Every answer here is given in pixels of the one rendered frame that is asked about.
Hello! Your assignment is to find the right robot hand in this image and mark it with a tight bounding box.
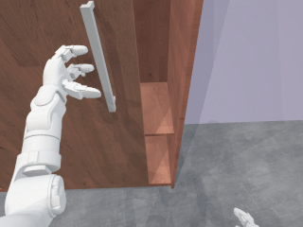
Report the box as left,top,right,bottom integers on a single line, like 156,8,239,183
234,208,259,227

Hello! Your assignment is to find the robot left forearm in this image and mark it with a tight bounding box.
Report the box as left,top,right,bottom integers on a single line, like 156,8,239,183
5,84,67,216

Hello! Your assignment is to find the wardrobe door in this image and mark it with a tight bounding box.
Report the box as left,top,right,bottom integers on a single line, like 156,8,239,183
0,0,150,192

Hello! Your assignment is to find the handle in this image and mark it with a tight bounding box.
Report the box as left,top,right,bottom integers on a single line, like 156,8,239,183
80,1,116,113

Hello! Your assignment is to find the robot left upper arm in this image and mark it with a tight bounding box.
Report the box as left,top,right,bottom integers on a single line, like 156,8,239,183
0,174,66,227

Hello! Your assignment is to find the left robot hand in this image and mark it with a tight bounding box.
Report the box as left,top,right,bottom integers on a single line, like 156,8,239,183
43,45,101,100

